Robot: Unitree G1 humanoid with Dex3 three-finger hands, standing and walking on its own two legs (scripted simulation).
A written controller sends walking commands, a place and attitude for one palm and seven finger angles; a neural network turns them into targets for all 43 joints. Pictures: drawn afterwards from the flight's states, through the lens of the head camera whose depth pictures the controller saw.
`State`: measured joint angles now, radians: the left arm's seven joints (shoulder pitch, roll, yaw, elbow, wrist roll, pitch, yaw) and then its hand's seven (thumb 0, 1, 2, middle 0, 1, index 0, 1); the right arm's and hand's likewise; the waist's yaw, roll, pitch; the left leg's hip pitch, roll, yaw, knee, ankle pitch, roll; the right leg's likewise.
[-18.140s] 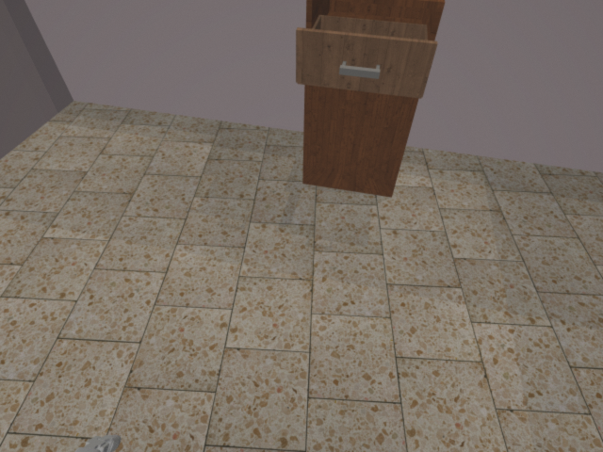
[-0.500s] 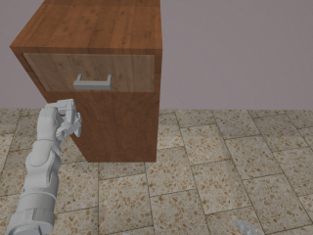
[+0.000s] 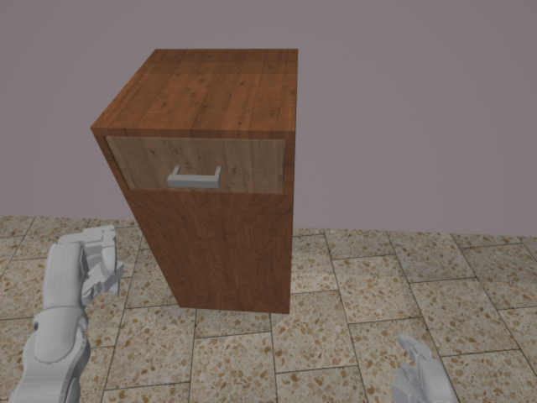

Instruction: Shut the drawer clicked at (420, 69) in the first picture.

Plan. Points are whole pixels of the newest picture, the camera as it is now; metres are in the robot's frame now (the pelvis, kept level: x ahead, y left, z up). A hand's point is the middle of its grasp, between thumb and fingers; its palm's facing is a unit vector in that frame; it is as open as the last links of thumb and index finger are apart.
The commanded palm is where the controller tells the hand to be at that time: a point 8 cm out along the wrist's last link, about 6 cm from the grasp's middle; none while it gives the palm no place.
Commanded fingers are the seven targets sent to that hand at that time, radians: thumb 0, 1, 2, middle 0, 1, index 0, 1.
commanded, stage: draw the hand back to the body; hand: left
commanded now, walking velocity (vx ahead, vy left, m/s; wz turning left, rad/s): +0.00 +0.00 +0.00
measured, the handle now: (196, 175) +0.59 +0.23 -0.02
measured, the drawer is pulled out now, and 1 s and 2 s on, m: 0.00 0.00 0.00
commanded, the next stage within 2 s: step back with the hand held close in 0.48 s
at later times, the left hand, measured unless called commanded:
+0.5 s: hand (67, 306) +0.18 +0.24 +0.15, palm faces +0.42 -0.82 -0.39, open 3.3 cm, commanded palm +0.13 +0.28 +0.18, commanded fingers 0.00 0.90 0.90 -1.40 -1.60 -1.40 -1.60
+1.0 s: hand (51, 314) +0.17 +0.26 +0.14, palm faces +0.26 -0.83 -0.49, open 3.3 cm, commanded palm +0.11 +0.30 +0.18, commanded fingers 0.00 0.90 0.90 -1.40 -1.60 -1.40 -1.60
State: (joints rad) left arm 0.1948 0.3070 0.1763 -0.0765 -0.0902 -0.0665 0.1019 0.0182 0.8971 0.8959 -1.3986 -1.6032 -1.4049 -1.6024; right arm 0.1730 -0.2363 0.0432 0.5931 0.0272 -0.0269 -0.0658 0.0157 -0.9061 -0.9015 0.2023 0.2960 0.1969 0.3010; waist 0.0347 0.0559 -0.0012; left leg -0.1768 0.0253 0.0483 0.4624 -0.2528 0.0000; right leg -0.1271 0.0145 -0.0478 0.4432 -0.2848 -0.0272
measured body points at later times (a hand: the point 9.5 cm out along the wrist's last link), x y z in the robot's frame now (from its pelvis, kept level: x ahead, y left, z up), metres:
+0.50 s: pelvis +0.00 -0.01 +0.00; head -0.01 -0.04 +0.45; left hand +0.15 +0.28 +0.18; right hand +0.20 -0.22 -0.08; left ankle +0.00 +0.12 -0.74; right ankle -0.03 -0.10 -0.74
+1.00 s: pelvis -0.03 +0.03 +0.00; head +0.00 +0.03 +0.45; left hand +0.15 +0.30 +0.17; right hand +0.13 -0.23 -0.08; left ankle +0.00 +0.12 -0.74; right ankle -0.03 -0.10 -0.74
